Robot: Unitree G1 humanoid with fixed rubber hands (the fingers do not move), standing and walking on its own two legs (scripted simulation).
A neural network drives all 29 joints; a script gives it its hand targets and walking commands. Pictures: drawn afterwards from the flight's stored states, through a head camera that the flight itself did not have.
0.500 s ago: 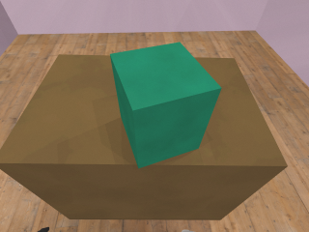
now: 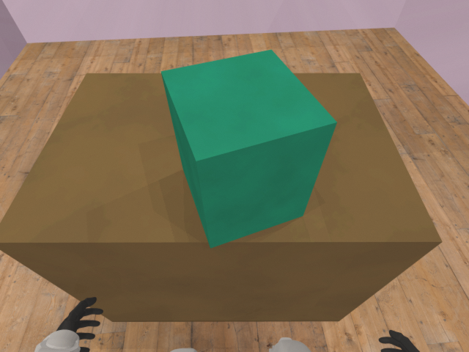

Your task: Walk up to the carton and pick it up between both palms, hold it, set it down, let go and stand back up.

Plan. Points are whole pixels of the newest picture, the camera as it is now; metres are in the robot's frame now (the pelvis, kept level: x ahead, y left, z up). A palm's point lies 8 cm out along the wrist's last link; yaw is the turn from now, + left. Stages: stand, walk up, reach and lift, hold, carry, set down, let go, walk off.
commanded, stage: reach and lift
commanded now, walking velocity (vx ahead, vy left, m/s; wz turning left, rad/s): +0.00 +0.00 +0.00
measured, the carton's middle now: (240, 151) +0.44 +0.00 +0.09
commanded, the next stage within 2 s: none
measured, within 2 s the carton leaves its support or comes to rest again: neither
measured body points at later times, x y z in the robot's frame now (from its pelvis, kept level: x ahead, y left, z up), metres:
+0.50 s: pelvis -0.01 -0.02 +0.01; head +0.00 -0.05 +0.46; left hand +0.16 +0.24 -0.04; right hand +0.17 -0.31 -0.07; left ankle +0.01 +0.14 -0.70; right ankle +0.05 -0.13 -0.70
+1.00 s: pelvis -0.03 -0.04 +0.01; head -0.08 -0.06 +0.46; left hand +0.17 +0.20 +0.01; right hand +0.16 -0.31 -0.02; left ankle +0.01 +0.14 -0.70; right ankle +0.05 -0.13 -0.70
